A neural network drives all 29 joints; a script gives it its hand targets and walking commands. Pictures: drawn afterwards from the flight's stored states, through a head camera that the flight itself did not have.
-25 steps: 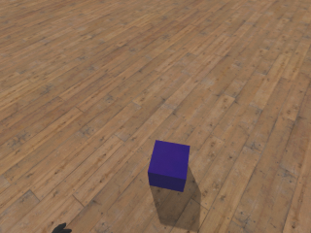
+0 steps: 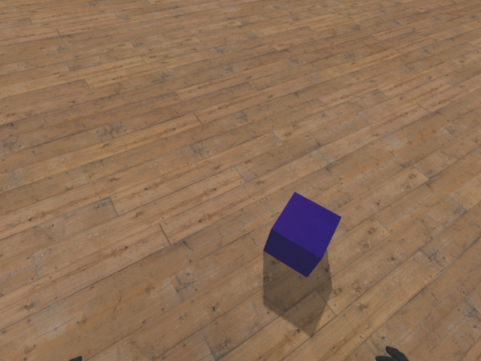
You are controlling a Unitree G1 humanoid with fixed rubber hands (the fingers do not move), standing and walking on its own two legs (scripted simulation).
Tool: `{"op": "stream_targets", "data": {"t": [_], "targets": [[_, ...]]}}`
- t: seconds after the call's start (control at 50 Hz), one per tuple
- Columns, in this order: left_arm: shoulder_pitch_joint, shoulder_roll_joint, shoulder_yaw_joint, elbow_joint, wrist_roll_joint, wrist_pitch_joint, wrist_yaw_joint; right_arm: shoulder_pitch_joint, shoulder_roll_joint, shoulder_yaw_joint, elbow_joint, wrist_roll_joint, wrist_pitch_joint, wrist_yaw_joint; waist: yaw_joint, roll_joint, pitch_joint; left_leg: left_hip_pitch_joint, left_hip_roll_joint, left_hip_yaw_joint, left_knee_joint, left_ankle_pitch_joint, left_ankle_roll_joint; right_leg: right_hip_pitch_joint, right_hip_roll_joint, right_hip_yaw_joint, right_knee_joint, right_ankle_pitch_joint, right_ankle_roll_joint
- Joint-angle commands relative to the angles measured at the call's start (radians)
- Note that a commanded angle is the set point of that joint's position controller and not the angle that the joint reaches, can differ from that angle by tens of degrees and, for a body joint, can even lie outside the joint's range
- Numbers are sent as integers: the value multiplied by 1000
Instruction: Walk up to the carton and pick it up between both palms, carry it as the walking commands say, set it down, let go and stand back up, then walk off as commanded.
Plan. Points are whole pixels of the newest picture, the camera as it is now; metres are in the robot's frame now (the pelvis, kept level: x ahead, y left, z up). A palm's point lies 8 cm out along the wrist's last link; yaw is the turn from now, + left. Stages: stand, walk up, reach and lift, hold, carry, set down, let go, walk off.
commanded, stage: walk off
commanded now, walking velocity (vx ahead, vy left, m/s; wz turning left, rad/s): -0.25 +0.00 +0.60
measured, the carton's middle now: (300, 234) +0.68 -0.34 -0.67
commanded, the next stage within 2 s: stand in 1.62 s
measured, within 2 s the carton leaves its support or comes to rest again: neither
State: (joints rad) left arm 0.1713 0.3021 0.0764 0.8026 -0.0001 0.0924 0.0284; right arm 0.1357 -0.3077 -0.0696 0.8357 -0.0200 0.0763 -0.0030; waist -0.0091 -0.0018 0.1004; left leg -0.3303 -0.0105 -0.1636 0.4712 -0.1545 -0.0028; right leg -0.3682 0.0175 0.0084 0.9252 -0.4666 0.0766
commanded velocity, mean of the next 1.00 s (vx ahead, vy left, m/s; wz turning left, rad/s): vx -0.25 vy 0.00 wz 0.60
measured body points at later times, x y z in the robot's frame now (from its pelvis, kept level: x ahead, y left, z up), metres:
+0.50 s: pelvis -0.15 -0.05 -0.01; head -0.10 -0.05 +0.44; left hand -0.08 +0.25 -0.11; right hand +0.02 -0.29 -0.15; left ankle -0.26 +0.07 -0.69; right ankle -0.08 -0.14 -0.74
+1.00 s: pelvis -0.28 -0.10 +0.00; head -0.24 -0.05 +0.44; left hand -0.34 +0.20 -0.13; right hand -0.01 -0.26 -0.12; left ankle -0.26 +0.05 -0.74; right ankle -0.24 -0.24 -0.70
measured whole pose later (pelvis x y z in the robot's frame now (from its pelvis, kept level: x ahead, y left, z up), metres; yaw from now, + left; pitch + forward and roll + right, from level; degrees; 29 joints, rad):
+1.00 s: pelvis -0.28 -0.10 +0.00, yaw +36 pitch +1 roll -3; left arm 0.15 0.29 0.08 0.76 -0.01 0.09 0.03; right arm 0.14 -0.30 -0.07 0.79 -0.02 0.07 0.01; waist -0.02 0.02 0.10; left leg -0.37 -0.04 -0.20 0.42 -0.07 -0.02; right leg -0.29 0.04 0.02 0.77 -0.48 0.06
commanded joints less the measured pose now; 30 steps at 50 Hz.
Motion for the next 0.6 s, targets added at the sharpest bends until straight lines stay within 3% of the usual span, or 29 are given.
{"op": "stream_targets", "data": {"t": [0.0, 0.06, 0.1, 0.12, 0.14, 0.16, 0.18, 0.2, 0.22, 0.24, 0.32, 0.36, 0.44, 0.5, 0.52, 0.54, 0.56, 0.58], "targets": [[25, 55, 12, -64, -15, -14, 11, 55, -191, -47, -27, -5, 2, 5, -34, 234, -166, 207, 227, -293, -131, 284, 120, 2, 18, 22, -141, -33, -4], [107, 55, 18, -39, -20, -21, 21, 4, -190, -52, -32, -1, 1, 19, 4, 246, -190, 141, 199, -335, -166, 242, 84, 150, 39, 30, -342, 10, -32], [185, 80, 31, -8, -7, -30, 38, 4, -166, -45, -37, 15, -5, 19, 30, 190, -189, 21, 133, -283, -142, 58, 1, 324, 6, 2, -609, 167, -52], [170, 147, 42, -15, 8, -34, 43, 58, -109, -37, -37, 16, -9, 17, 1, -13, -177, -111, 26, -179, 8, -187, -47, 396, -180, 174, -713, 82, -84], [14, 256, 57, -98, 17, -32, 35, 88, -60, -37, -48, 8, -10, 3, -13, -268, -143, -259, -157, 25, 347, -401, -95, 261, -470, 399, -739, 168, -203], [6, 209, 40, -107, 29, -27, 19, -18, -142, -59, -59, -20, 0, -5, 34, -195, -89, -191, -64, 19, 587, -449, -93, 19, -519, 330, -724, 334, -275], [-85, 126, 11, -123, 33, -29, 12, 7, -147, -68, -46, -12, 8, 2, -33, -131, -48, -129, -75, 0, 726, -379, -72, -65, -413, 217, -702, 390, -251], [-179, 88, -2, -145, 33, -31, 13, 66, -125, -64, -19, -9, 13, 12, -83, -136, -27, -120, -78, 9, 818, -311, -63, -87, -330, 111, -668, 447, -199], [-202, 79, -5, -161, 32, -33, 18, 119, -120, -63, 1, -10, 17, 19, -90, -160, -48, -132, -76, 34, 886, -267, -70, -32, -284, 49, -640, 482, -178], [-180, 72, -7, -163, 27, -36, 25, 139, -116, -64, 15, -10, 17, 25, -71, -174, -59, -162, -76, 57, 933, -252, -85, 26, -266, 21, -612, 560, -189], [-5, 88, -3, -127, 25, -43, 32, 52, -92, -50, -14, 7, 13, 29, 34, -184, -68, -275, -44, 102, 779, -260, -138, 302, -282, 10, -551, 655, -240], [52, 109, 5, -109, 29, -45, 34, 25, -74, -43, -29, 12, 17, 30, 63, -200, -93, -257, -28, 120, 651, -312, -145, 384, -313, 19, -521, 708, -256], [59, 136, 22, -90, 43, -47, 20, 34, -48, -27, -47, 23, 21, 32, 61, -238, -142, -82, 5, 191, 387, -423, -118, 354, -345, -10, -486, 742, -260], [52, 151, 36, -74, 39, -45, 10, 80, -45, -25, -44, 26, 17, 38, 33, -255, -167, 15, 14, 219, 221, -362, -79, 321, -365, -17, -458, 793, -250], [35, 159, 40, -73, 32, -44, 7, 111, -43, -24, -35, 26, 12, 41, 8, -234, -176, 79, 18, 231, 105, -274, -59, 287, -359, -41, -439, 756, -224], [25, 162, 41, -72, 21, -45, 2, 149, -46, -27, -21, 19, 5, 39, -24, -186, -173, 180, 28, 229, -67, -104, -45, 202, -348, -84, -402, 655, -170], [62, 133, 35, -66, 13, -49, -9, 150, -99, -39, -21, 0, -4, 32, -24, -23, -123, 265, 88, 112, -193, -31, -31, 38, -292, -152, -284, 402, -84], [47, 36, 20, -125, 22, -37, -12, 156, -268, -63, -57, -2, -13, 31, -31, 351, -107, 306, 452, -310, -170, 346, 90, -282, -112, -215, -59, -207, 1]]}}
